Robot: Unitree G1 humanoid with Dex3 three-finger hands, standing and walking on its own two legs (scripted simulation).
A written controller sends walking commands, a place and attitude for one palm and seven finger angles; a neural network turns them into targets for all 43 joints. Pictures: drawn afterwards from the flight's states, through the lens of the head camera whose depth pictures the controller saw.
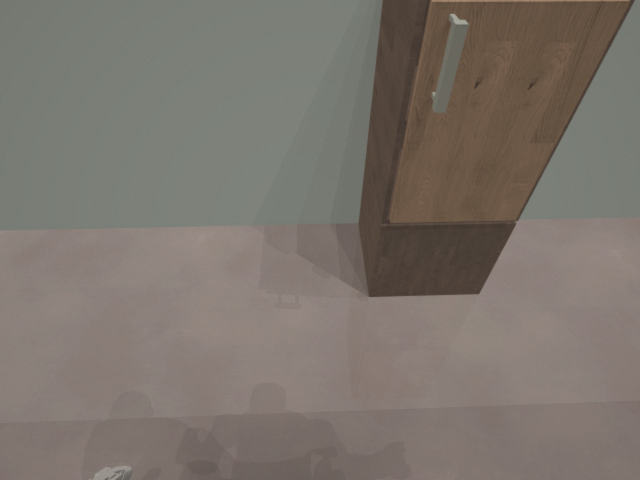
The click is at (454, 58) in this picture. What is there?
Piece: cupboard door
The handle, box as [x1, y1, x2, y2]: [431, 14, 468, 112]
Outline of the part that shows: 454,14 449,15 448,19 451,22 451,27 436,91 432,92 431,95 433,99 432,107 435,112 445,112 468,25 465,20 459,20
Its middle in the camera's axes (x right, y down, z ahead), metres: +0.26 -0.36 +0.79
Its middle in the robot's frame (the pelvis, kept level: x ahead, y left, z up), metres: +0.86 -0.21 +0.14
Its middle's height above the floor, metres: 0.91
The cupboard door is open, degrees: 0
